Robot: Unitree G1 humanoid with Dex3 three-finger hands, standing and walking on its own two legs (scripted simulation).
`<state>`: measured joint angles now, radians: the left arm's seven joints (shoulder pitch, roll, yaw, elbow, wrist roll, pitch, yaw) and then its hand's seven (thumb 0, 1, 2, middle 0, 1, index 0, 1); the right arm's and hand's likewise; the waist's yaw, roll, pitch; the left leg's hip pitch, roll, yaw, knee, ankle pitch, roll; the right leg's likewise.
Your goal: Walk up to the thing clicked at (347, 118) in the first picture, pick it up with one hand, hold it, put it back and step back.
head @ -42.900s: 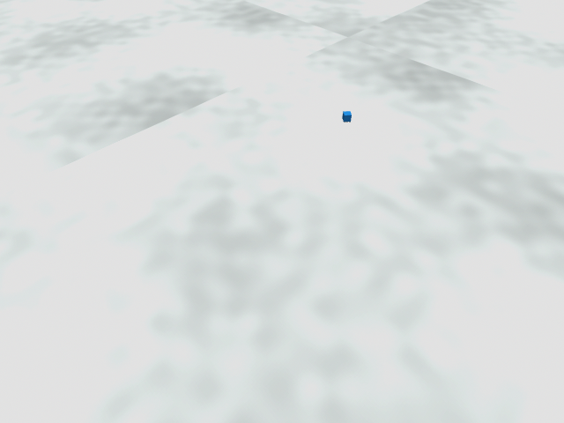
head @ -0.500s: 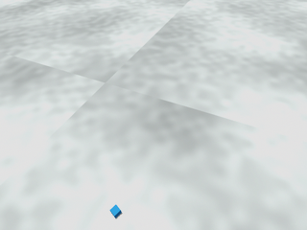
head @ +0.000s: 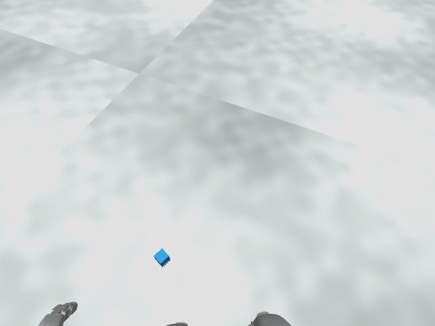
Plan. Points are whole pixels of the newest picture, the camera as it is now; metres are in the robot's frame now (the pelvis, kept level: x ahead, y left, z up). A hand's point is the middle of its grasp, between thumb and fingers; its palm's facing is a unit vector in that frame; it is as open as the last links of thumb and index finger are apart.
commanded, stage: step back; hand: left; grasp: from above
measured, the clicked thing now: (162, 257) +0.45 +0.23 -0.73
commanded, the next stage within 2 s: none
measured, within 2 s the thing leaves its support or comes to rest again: neither
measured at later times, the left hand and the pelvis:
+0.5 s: hand out of the picture -0.03 +0.24 -0.14, palm faces -0.08 -0.92 -0.39, open 7.4 cm; pelvis -0.12 -0.02 +0.01, yaw -5 degrees
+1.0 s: hand out of the picture -0.14 +0.25 -0.14, palm faces -0.04 -0.93 -0.37, open 7.4 cm; pelvis -0.26 -0.01 +0.01, yaw -3 degrees
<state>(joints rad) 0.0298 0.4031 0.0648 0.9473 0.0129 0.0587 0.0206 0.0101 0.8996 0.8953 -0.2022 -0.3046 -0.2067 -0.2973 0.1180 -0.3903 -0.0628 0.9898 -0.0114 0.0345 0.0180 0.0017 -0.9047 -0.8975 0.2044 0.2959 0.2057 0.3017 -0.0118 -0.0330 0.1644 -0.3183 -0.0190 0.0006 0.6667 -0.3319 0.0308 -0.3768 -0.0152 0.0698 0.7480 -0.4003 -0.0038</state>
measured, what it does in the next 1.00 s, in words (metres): walks backwards: right foot, then left foot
